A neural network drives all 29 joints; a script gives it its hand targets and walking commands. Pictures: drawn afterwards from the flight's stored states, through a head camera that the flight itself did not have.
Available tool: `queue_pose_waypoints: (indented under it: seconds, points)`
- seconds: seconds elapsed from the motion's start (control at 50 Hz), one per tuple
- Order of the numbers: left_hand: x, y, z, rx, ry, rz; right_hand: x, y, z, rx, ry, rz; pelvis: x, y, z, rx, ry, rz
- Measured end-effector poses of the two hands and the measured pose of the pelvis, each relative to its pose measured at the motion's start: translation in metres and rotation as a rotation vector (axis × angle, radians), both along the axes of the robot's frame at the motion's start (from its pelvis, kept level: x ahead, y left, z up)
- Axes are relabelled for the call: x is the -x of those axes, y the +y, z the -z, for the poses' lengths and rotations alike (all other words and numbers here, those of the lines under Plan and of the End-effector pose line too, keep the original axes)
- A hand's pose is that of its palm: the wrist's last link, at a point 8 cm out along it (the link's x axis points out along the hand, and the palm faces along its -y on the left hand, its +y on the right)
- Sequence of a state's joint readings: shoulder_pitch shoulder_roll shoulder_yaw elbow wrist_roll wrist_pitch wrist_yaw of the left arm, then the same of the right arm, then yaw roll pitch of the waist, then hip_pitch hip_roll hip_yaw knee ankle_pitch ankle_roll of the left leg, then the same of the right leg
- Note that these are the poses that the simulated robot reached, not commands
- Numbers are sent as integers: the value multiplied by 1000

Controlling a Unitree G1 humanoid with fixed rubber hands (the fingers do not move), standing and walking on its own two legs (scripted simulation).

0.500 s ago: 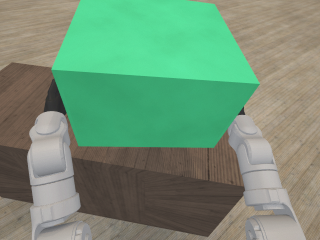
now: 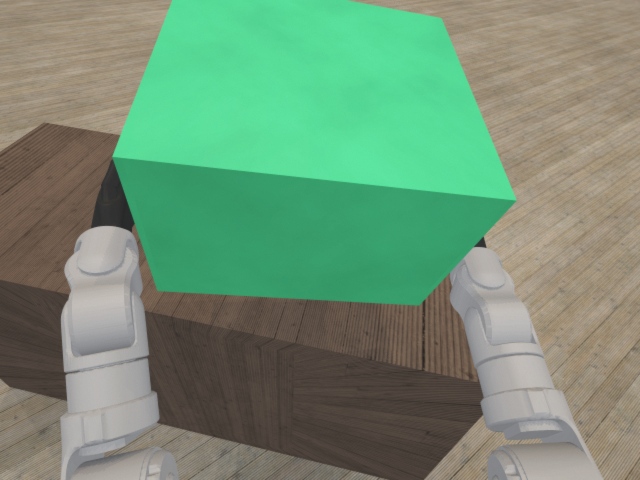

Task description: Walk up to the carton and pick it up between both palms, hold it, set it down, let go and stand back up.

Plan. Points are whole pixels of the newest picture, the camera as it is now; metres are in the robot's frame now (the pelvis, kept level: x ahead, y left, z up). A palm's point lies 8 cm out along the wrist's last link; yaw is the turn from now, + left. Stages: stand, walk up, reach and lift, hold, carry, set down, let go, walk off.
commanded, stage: set down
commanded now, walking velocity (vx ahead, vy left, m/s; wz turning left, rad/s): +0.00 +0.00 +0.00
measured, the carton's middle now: (307, 146) +0.42 +0.01 +0.23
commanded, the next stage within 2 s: none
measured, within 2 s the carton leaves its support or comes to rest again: neither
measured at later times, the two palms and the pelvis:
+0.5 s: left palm (153, 222) +0.37 +0.20 +0.15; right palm (459, 256) +0.36 -0.20 +0.10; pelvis +0.02 -0.01 +0.00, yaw +0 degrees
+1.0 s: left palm (160, 227) +0.39 +0.20 +0.13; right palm (452, 262) +0.37 -0.20 +0.08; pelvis +0.03 +0.01 +0.00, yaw +0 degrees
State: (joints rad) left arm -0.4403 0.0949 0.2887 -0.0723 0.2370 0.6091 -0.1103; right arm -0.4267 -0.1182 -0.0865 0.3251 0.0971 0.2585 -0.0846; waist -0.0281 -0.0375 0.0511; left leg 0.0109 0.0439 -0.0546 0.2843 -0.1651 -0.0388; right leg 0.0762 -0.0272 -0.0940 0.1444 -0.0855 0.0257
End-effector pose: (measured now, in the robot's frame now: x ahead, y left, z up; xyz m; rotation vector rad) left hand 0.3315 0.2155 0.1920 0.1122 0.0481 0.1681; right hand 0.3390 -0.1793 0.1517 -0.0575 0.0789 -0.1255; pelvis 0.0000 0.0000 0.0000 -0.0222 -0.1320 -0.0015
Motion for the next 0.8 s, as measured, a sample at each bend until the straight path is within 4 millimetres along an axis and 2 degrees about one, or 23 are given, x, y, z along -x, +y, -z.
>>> queue_pose_waypoints:
  seconds: [0.1,0.26,0.4,0.64,0.8]
  points:
    - [-7,-4,2,-18,-17,17,-2,-3,7,10,-18,11,0,-1,0,-1,-14,-7]
    - [-23,-15,28,-6,31,48,-3,-14,38,16,30,41,-4,-3,0,-4,-2,-3]
    - [-38,-22,37,-8,21,62,-12,-20,46,26,23,55,-14,-5,0,-4,17,1]
    - [-46,-5,47,10,26,33,-30,-5,49,20,28,31,-34,-3,0,-5,30,-10]
    - [-48,-1,57,-1,45,40,-30,-1,59,10,48,35,-37,4,0,-2,33,-11]
